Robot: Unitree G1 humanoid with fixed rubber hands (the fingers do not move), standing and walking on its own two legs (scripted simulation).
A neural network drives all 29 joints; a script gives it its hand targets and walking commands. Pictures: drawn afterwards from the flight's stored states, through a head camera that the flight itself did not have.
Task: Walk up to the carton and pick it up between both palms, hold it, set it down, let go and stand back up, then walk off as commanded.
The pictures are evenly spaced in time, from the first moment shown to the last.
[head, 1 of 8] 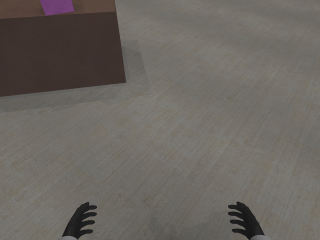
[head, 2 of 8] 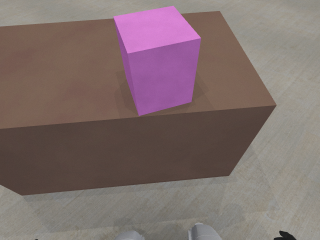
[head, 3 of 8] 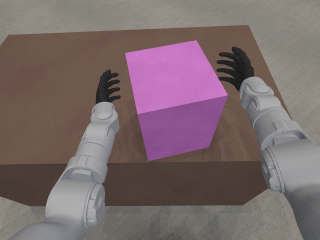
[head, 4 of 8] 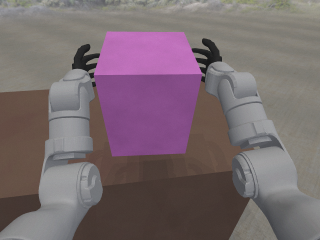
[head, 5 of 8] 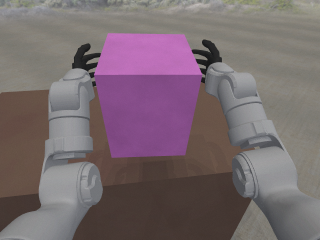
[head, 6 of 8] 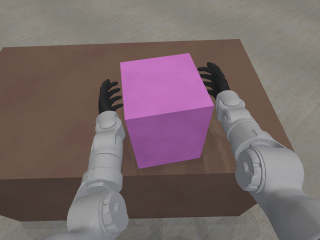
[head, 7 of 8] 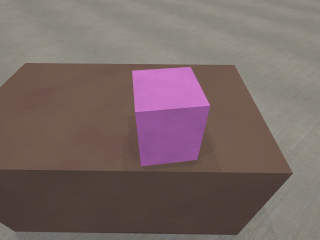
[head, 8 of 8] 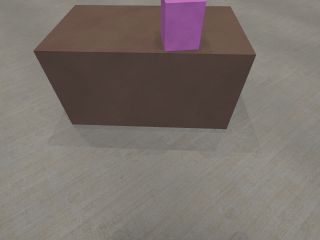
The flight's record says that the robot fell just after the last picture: no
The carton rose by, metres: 0.20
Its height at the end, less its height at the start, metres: +0.00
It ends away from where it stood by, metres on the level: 0.01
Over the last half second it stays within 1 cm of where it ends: yes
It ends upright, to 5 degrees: yes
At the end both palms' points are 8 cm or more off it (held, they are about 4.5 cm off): yes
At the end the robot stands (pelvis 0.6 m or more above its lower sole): yes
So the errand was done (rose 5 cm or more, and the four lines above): yes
